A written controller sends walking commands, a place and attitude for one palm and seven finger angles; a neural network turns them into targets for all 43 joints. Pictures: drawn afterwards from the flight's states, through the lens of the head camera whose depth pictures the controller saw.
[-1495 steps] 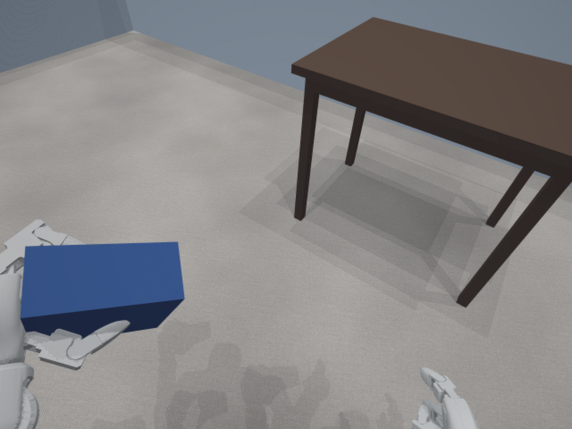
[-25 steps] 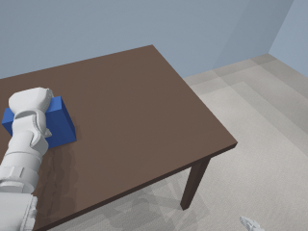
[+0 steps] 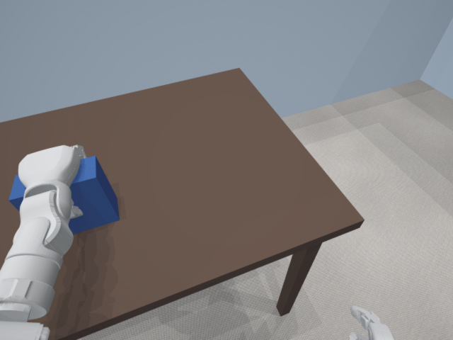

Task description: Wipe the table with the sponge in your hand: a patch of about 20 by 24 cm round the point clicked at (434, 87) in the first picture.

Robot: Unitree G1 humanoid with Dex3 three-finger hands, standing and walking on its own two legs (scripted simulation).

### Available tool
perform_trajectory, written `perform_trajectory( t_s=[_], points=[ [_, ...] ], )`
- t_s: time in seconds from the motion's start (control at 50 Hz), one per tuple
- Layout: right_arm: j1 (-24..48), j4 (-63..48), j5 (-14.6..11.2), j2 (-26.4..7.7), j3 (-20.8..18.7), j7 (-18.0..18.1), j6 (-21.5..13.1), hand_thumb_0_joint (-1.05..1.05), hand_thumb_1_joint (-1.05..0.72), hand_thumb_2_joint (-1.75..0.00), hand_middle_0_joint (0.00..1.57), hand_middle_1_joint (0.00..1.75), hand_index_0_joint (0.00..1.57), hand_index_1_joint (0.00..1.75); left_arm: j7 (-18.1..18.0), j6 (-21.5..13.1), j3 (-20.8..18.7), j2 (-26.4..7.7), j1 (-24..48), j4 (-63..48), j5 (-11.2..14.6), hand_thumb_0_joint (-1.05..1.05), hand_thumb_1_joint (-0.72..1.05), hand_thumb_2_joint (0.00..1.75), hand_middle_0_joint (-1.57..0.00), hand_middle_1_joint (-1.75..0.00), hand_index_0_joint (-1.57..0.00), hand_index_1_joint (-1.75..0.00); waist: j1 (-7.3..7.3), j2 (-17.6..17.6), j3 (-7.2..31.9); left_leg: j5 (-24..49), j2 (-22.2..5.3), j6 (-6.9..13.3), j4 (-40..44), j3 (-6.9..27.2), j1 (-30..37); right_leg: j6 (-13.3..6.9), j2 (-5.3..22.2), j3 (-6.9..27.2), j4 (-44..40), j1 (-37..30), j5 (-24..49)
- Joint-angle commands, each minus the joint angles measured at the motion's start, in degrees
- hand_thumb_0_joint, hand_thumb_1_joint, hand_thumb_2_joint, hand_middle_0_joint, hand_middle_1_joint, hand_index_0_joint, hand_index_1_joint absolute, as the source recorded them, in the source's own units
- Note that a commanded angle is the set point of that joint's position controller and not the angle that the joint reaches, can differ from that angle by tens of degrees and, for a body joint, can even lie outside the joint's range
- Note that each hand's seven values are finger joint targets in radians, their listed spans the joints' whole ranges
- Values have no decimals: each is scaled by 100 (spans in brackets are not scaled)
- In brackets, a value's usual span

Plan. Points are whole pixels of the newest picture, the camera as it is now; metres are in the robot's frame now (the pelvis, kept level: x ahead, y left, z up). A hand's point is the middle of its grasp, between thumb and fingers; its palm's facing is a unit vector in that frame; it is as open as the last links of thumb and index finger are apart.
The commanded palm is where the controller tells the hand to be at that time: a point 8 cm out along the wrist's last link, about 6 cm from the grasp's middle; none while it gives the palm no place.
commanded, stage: wipe back along the first lane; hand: left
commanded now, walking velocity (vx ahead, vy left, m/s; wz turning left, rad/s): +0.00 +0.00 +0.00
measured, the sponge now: (76, 206) +0.33 +0.34 +0.04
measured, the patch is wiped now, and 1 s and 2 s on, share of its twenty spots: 1.00 1.00 1.00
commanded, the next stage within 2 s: lift the sponge slowly off the table in 1.36 s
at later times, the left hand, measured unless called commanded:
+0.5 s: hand (62, 208) +0.30 +0.32 +0.09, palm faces +0.01 -0.03 -1.00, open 10.0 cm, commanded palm +0.25 +0.30 +0.12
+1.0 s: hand (58, 234) +0.25 +0.30 +0.09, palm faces +0.04 -0.03 -1.00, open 10.0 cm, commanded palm +0.21 +0.28 +0.12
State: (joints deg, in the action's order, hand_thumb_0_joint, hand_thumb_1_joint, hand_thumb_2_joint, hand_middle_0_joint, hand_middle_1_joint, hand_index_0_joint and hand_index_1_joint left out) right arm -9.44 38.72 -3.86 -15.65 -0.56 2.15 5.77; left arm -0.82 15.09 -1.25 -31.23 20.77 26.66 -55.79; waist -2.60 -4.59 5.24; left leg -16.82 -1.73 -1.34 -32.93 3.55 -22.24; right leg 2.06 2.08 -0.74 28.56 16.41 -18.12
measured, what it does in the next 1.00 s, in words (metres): stands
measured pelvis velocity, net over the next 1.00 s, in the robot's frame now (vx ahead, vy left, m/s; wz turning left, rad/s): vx -0.01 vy -0.01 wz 0.00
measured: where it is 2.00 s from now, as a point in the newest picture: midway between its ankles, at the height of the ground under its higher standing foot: outside the picture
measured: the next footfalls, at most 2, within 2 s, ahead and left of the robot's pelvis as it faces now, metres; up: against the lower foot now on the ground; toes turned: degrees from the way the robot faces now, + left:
none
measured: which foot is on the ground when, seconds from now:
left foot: down 0.00-1.00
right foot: down 0.00-1.00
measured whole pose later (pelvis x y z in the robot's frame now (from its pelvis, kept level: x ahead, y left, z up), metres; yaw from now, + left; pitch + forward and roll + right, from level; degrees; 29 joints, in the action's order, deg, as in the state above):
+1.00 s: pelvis -0.01 -0.01 +0.00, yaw +0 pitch +1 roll -1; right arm -4.8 36.7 -3.5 -14.9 1.0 1.9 3.0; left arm -2.0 21.1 1.3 -28.2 -2.0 0.4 -54.2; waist -5.1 -5.7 4.7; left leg -16.8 -1.8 -1.8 -33.0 3.4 -17.4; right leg 1.9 2.1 -0.5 30.3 12.4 -19.0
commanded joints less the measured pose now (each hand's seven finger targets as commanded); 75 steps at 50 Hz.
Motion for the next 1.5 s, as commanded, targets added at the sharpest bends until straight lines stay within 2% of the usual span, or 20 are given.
perform_trajectory(
  t_s=[0.0, 0.06, 0.28, 0.3, 0.38, 0.42, 0.48, 0.54, 0.68, 0.74, 0.78, 0.94, 0.98, 1.0, 1.24, 1.28, 1.34, 1.38, 1.42, 1.48],
  points=[
    [620, -839, -10, -801, -227, 57, -273, 0, -90, -90, 20, 30, 20, 30, 74, 64, -251, -1265, 1136, -805, -173, 0, 10, 130, -120, -160, -120, -160, 13, 264, 1275, 2212, 361, 398, 210, -302, 1101, -529, -458, -418, -153, -263, 2191],
    [640, -823, -30, -787, -200, 55, -261, 0, -90, -90, 20, 30, 20, 30, 131, 155, -135, -1183, 1139, -750, -182, 0, 10, 130, -120, -160, -120, -160, 57, 265, 1071, 1966, 350, 388, 239, -313, 1027, -512, -433, -414, -177, -149, 2013],
    [890, -1047, 1, -771, -165, 3, -277, 0, -90, -90, 20, 30, 20, 30, 262, 137, -472, -1249, -161, -1388, -9, 0, 10, 130, -120, -160, -120, -160, -147, 338, 1048, 2089, 347, 386, 187, -348, 898, -494, -409, -361, -109, -446, 2378],
    [857, -1073, -3, -757, -172, 9, -289, 0, -90, -90, 20, 30, 20, 30, 254, 163, -281, -1036, -179, -1449, 41, 0, 10, 130, -120, -160, -120, -160, -97, 382, 951, 1985, 366, 397, 197, -384, 888, -468, -418, -406, -119, -412, 2292],
    [1018, -1089, -10, -758, -160, 24, -314, 0, -90, -90, 20, 30, 20, 30, 203, 253, -512, -1201, -412, -1734, 71, 0, 10, 130, -120, -160, -120, -160, -186, 361, 836, 1928, 349, 377, 254, -346, 889, -483, -418, -378, -162, -385, 2135],
    [1004, -1111, -25, -723, -163, 18, -347, 0, -90, -90, 20, 30, 20, 30, 184, 296, -268, -925, -579, -1883, 113, 0, 10, 130, -120, -160, -120, -160, -154, 357, 824, 1857, 347, 379, 267, -349, 939, -461, -420, -432, -147, -333, 1975],
    [1127, -1129, -3, -729, -165, 13, -389, 0, -90, -90, 20, 30, 20, 30, 149, 333, -460, -1047, -898, -2108, 124, 0, 10, 130, -120, -160, -120, -160, -248, 282, 892, 1919, 342, 375, 256, -338, 984, -489, -421, -377, -152, -442, 2067],
    [1139, -1169, -9, -679, -160, -18, -424, 0, -90, -90, 20, 30, 20, 30, 137, 392, -186, -668, -1262, -2387, 201, 0, 10, 130, -120, -160, -120, -160, -221, 344, 832, 1931, 338, 371, 253, -355, 991, -458, -418, -437, -123, -426, 2080],
    [1357, -1155, -1, -664, -102, 28, -494, 0, -90, -90, 20, 30, 20, 30, 50, 509, -407, -815, -1400, -2647, 264, 0, 10, 130, -120, -160, -120, -160, -281, 454, 565, 1543, 311, 339, 381, -318, 929, -452, -434, -409, -213, -321, 1599],
    [1348, -1171, -2, -613, -100, 12, -548, 0, -90, -90, 20, 30, 20, 30, 31, 517, -59, -410, -1531, -2804, 265, 0, 10, 130, -120, -160, -120, -160, -263, 316, 622, 1610, 318, 338, 366, -318, 1021, -455, -435, -465, -176, -311, 1597],
    [1417, -1154, 11, -629, -87, 11, -557, 0, -90, -90, 20, 30, 20, 30, 14, 558, -287, -654, -1685, -2839, 268, 0, 10, 130, -120, -160, -120, -160, -320, 313, 612, 1573, 307, 328, 384, -304, 1012, -468, -431, -408, -203, -376, 1593],
    [1491, -1194, 12, -577, -56, 10, -618, 0, -90, -90, 20, 30, 20, 30, 52, 650, -11, -348, -1932, -3125, 294, 0, 10, 130, -120, -160, -120, -160, -313, 424, 523, 1472, 319, 333, 391, -323, 995, -433, -424, -446, -191, -379, 1503],
    [1555, -1168, 24, -601, -57, 22, -624, 0, -90, -90, 20, 30, 20, 30, 39, 673, -223, -569, -1954, -3204, 270, 0, 10, 130, -120, -160, -120, -160, -350, 389, 501, 1441, 299, 321, 406, -302, 1012, -451, -431, -383, -215, -392, 1441],
    [1521, -1225, 14, -557, -45, 7, -647, 0, -90, -90, 20, 30, 20, 30, 44, 663, 10, -281, -2034, -3296, 282, 0, 10, 130, -120, -160, -120, -160, -327, 428, 568, 1545, 320, 334, 373, -321, 1020, -442, -427, -441, -155, -420, 1548],
    [1591, -1302, 35, -512, -68, -89, -708, 0, -90, -90, 20, 30, 20, 30, 15, 749, 54, -53, -3214, -4020, 420, 0, 10, 130, -120, -160, -120, -160, -422, 520, 490, 1777, 295, 334, 287, -358, 1028, -406, -397, -419, -96, -539, 2004],
    [1651, -1303, 41, -517, -74, -105, -724, 0, -90, -90, 20, 30, 20, 30, -26, 766, -189, -256, -3413, -4157, 423, 0, 10, 130, -120, -160, -120, -160, -474, 538, 501, 1794, 276, 328, 272, -331, 1023, -423, -411, -359, -77, -579, 2047],
    [1622, -1331, 38, -507, -74, -127, -725, 0, -90, -90, 20, 30, 20, 30, -50, 784, -67, -78, -3724, -4348, 473, 0, 10, 130, -120, -160, -120, -160, -446, 613, 442, 1776, 284, 330, 246, -370, 974, -395, -393, -395, -56, -573, 2111],
    [1705, -1316, 54, -512, -77, -115, -716, 0, -90, -90, 20, 30, 20, 30, -86, 833, -330, -337, -3884, -4496, 455, 0, 10, 130, -120, -160, -120, -160, -503, 604, 408, 1743, 268, 327, 223, -368, 1000, -406, -395, -294, -80, -579, 2124],
    [1664, -1365, 36, -473, -49, -131, -733, 0, -90, -90, 20, 30, 20, 30, -85, 858, -110, -117, -3949, -4633, 445, 0, 10, 130, -120, -160, -120, -160, -464, 618, 385, 1768, 280, 332, 209, -391, 958, -382, -372, -367, -29, -547, 2118],
    [1762, -1286, 65, -514, -36, -55, -689, 0, -90, -90, 20, 30, 20, 30, -98, 954, -332, -504, -3419, -4604, 326, 0, 10, 130, -120, -160, -120, -160, -444, 509, 115, 1497, 250, 326, 292, -336, 966, -422, -421, -242, -165, -353, 1654]
  ],
)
